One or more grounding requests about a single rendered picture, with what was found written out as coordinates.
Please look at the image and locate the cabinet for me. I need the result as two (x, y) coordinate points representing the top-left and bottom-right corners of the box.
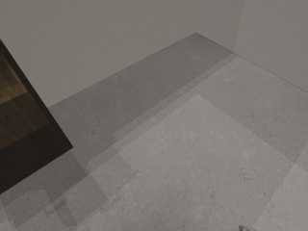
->
(0, 39), (73, 194)

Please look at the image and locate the drawer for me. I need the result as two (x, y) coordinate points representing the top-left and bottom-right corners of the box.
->
(0, 55), (50, 150)

